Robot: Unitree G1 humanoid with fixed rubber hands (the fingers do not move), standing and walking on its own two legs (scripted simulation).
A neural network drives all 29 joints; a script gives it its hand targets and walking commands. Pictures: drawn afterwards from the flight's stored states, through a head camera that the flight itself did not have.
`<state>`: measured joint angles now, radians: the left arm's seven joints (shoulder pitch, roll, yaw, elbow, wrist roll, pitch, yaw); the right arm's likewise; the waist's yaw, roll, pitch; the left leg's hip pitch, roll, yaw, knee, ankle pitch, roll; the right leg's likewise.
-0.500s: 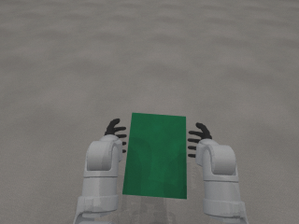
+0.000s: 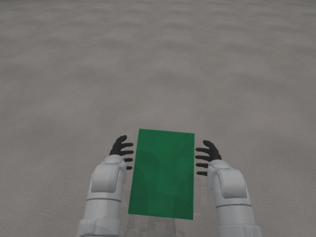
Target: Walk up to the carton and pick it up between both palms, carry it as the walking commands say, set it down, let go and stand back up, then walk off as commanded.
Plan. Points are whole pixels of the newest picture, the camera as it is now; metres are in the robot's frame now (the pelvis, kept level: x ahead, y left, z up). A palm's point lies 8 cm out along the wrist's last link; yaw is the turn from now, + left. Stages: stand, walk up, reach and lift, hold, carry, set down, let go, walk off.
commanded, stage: carry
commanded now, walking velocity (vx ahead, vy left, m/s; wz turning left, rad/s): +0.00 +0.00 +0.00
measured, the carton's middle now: (162, 173) +0.34 +0.00 -0.05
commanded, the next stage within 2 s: hold in 0.14 s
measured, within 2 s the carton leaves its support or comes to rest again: neither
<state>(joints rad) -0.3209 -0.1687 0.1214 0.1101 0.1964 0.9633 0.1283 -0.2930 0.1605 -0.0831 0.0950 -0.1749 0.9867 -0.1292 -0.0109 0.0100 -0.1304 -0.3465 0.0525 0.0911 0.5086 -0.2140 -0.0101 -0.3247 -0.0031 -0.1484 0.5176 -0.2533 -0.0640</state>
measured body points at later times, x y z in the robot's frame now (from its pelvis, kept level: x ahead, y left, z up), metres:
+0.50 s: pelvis -0.01 +0.03 +0.01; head -0.07 +0.03 +0.45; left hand +0.31 +0.15 +0.06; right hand +0.29 -0.11 +0.06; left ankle +0.03 +0.15 -0.73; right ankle +0.01 -0.07 -0.73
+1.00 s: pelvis +0.00 +0.05 +0.01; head -0.07 +0.05 +0.46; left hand +0.32 +0.14 +0.06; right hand +0.30 -0.11 +0.07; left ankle +0.03 +0.15 -0.73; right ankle +0.01 -0.07 -0.73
